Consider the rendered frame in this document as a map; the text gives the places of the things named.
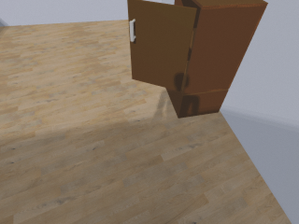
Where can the handle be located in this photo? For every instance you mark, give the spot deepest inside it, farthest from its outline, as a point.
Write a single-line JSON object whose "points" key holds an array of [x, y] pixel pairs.
{"points": [[132, 34]]}

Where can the cupboard door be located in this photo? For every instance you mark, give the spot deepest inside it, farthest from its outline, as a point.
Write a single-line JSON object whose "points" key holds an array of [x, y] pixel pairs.
{"points": [[163, 34]]}

